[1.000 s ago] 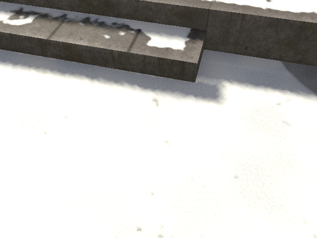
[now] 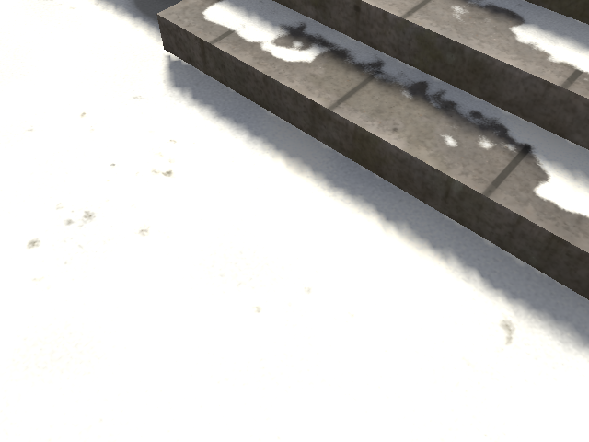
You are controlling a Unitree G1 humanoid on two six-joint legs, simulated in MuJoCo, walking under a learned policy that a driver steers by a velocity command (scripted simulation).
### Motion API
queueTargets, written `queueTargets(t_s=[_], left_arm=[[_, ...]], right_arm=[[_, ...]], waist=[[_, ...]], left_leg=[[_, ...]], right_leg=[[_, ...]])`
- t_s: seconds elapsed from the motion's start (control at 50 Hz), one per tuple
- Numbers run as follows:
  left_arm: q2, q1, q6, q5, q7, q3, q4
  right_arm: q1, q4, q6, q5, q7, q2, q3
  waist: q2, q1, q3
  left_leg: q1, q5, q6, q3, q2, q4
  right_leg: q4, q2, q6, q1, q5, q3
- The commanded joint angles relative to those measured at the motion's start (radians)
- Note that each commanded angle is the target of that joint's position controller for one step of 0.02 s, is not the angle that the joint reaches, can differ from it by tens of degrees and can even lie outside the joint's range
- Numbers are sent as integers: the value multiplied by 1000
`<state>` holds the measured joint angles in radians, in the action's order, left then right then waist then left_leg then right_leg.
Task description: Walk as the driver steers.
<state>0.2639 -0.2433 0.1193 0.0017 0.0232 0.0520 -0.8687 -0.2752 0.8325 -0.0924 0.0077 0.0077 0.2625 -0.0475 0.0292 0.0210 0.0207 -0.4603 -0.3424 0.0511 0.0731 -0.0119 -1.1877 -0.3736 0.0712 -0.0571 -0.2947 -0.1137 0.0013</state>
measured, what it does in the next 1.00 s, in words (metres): walks ahead, turning right: left foot, then right foot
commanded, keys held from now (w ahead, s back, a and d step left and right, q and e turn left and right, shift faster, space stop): w+e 0.86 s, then w+q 0.14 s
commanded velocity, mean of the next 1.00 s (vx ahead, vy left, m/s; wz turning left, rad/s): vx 0.50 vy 0.00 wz -0.42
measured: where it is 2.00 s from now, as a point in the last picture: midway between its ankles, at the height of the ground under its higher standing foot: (411, 311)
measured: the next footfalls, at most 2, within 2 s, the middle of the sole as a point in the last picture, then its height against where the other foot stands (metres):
left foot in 0.28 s outside the picture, level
right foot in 0.80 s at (404, 435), level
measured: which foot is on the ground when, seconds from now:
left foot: up 0.00-0.26, down 0.28-0.80, up 0.82-1.00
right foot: down 0.00-0.28, up 0.30-0.78, down 0.80-1.00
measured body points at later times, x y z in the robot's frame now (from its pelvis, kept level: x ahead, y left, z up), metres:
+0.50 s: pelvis +0.25 +0.04 +0.01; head +0.27 +0.05 +0.46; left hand +0.43 +0.28 -0.11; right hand +0.25 -0.24 -0.10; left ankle +0.26 +0.15 -0.74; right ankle +0.25 -0.12 -0.65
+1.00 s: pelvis +0.47 -0.11 +0.00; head +0.49 -0.14 +0.45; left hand +0.69 +0.08 -0.11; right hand +0.43 -0.39 -0.13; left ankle +0.53 +0.04 -0.66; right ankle +0.46 -0.18 -0.74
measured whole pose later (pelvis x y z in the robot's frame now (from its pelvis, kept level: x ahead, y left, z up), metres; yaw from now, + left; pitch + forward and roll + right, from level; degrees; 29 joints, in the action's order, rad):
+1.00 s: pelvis +0.47 -0.11 +0.00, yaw -30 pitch +1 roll +0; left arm 0.27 -0.28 0.04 0.03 0.02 0.05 -0.74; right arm -0.22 0.78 -0.04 -0.04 -0.03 0.27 -0.03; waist 0.04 0.00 0.06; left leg -0.52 -0.32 0.00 0.00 -0.11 -1.12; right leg -0.41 0.10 -0.10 -0.25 -0.17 0.02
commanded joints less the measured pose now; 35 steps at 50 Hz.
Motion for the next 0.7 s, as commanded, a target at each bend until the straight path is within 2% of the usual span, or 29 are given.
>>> queueTargets(t_s=[0.02,0.06,0.1,0.14,0.18,0.22,0.24,0.26,0.28,0.3,0.32,0.34,0.36,0.38,0.4,0.44,0.5,0.56,0.6,0.66,0.7], left_arm=[[84,-9,9,-10,2,10,45],[133,-29,2,-19,-11,23,43],[161,-46,-7,-24,-19,31,44],[173,-92,-15,-30,-21,34,35],[167,-128,-23,-36,-23,32,27],[168,-133,-32,-37,-27,32,31],[158,-131,-37,-34,-30,30,35],[129,-127,-41,-29,-32,21,43],[66,-102,-38,-18,-30,1,68],[-7,-174,-22,-23,-33,-20,105],[62,-213,-16,-47,-33,-7,113],[122,-168,-24,-53,-33,10,105],[125,-128,-33,-46,-33,16,105],[112,-110,-41,-36,-33,19,107],[98,-95,-51,-31,-29,23,114],[64,-79,-66,-29,-19,19,131],[49,-24,-74,-25,-12,17,170],[38,56,-72,-25,2,11,207],[32,136,-70,-21,16,5,239],[34,229,-71,-25,35,2,289],[44,264,-72,-27,45,4,319]], right_arm=[[-28,-76,-18,-12,0,24,-3],[62,-111,-21,-21,2,11,11],[139,-128,-24,-14,-3,15,18],[200,-145,-28,-3,-8,40,16],[242,-164,-32,6,-10,67,10],[237,-172,-38,9,-10,97,-4],[199,-162,-40,8,-8,108,-12],[118,-143,-41,5,-3,127,-24],[-32,-123,-44,-9,6,184,-44],[-120,-113,-28,-23,8,269,-64],[-140,-98,-25,-18,-1,235,-61],[-93,-110,-30,-9,-5,152,-41],[-33,-116,-31,-5,-10,111,-29],[26,-119,-29,-10,-14,87,-22],[56,-114,-29,-14,-16,70,-18],[56,-98,-37,-18,-17,78,-25],[21,-67,-41,-18,-10,106,-39],[11,-50,-32,-16,-2,134,-46],[-6,-40,-26,-11,3,154,-49],[-50,-19,-13,0,5,181,-55],[-67,-8,0,9,5,195,-60]], waist=[[-88,-41,-44],[-87,-24,-19],[-99,-5,-12],[-113,18,-15],[-120,24,-15],[-124,2,-20],[-123,-23,-29],[-121,-64,-54],[-33,-136,-144],[238,-119,-242],[295,-105,-241],[173,-103,-140],[104,-84,-80],[79,-57,-49],[87,-37,-20],[85,-25,-15],[38,-29,-6],[34,-47,9],[28,-74,30],[24,-101,63],[29,-101,72]], left_leg=[[-141,20,-15,8,-83,134],[-107,83,-41,-21,-74,312],[-25,212,-57,-37,-45,466],[29,309,-71,-37,-17,550],[68,328,-70,-21,-5,619],[142,304,-57,-15,0,684],[207,274,-46,-20,0,711],[319,237,-26,-18,-20,738],[516,156,30,119,-167,766],[751,33,144,460,-388,845],[732,-163,203,688,-447,910],[643,-174,177,581,-407,921],[546,-61,143,424,-350,932],[471,45,126,319,-304,956],[413,138,114,228,-270,982],[363,288,116,109,-241,1015],[382,429,135,8,-250,1029],[397,443,122,-85,-242,1039],[403,430,112,-135,-243,1039],[463,421,99,-177,-267,1024],[518,481,84,-202,-286,986]], right_leg=[[212,-256,-223,122,94,-330],[233,-245,-223,54,87,-284],[228,-215,-195,-4,57,-241],[208,-217,-177,-7,41,-248],[171,-230,-156,19,-11,-285],[115,-234,-126,36,-89,-328],[68,-217,-107,27,-117,-335],[-18,-177,-81,-12,-128,-326],[-277,-106,-37,-123,-185,-249],[-585,2,6,-390,-419,-106],[-790,-50,10,-533,-458,-128],[-872,-95,8,-566,-367,-158],[-873,-122,14,-542,-284,-144],[-843,-146,22,-509,-220,-138],[-812,-169,26,-477,-181,-134],[-798,-181,37,-438,-113,-110],[-712,-183,53,-479,-28,-117],[-537,-179,51,-463,99,-90],[-435,-173,42,-438,160,-49],[-345,-167,20,-435,132,-6],[-305,-155,-6,-427,59,24]])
